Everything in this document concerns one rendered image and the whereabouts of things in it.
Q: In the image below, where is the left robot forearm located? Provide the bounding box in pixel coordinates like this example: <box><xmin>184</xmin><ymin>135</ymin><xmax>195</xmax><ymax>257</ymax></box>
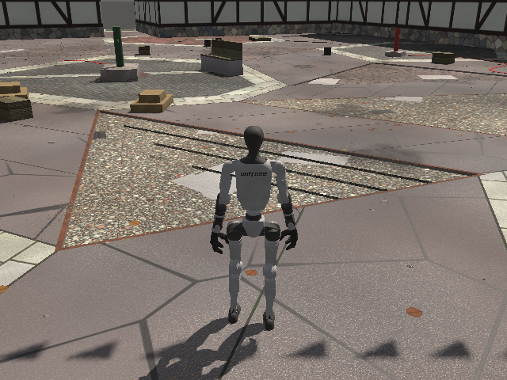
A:
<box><xmin>212</xmin><ymin>194</ymin><xmax>227</xmax><ymax>234</ymax></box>

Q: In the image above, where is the robot torso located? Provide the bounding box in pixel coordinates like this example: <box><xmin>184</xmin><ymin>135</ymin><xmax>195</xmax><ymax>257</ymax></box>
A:
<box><xmin>235</xmin><ymin>156</ymin><xmax>273</xmax><ymax>238</ymax></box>

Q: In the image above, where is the left robot upper arm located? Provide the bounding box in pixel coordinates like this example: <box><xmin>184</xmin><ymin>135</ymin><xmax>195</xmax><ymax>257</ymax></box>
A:
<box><xmin>219</xmin><ymin>160</ymin><xmax>237</xmax><ymax>205</ymax></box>

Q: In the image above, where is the right robot upper arm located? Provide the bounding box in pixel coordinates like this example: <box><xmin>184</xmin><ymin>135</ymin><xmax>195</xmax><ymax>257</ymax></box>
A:
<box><xmin>270</xmin><ymin>160</ymin><xmax>289</xmax><ymax>204</ymax></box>

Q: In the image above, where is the robot right hand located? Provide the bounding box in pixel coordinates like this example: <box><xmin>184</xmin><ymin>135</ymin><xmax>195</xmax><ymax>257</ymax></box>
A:
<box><xmin>280</xmin><ymin>228</ymin><xmax>298</xmax><ymax>250</ymax></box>

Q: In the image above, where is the left robot foot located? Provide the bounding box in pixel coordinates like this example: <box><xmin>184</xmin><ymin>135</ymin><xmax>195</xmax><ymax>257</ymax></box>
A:
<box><xmin>228</xmin><ymin>303</ymin><xmax>241</xmax><ymax>324</ymax></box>

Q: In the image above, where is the right robot forearm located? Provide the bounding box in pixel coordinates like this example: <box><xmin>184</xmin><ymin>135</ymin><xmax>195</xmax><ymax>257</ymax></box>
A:
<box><xmin>281</xmin><ymin>192</ymin><xmax>296</xmax><ymax>230</ymax></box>

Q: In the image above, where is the robot left hand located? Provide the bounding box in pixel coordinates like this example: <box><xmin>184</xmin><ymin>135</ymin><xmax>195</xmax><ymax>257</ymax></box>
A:
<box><xmin>210</xmin><ymin>231</ymin><xmax>229</xmax><ymax>254</ymax></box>

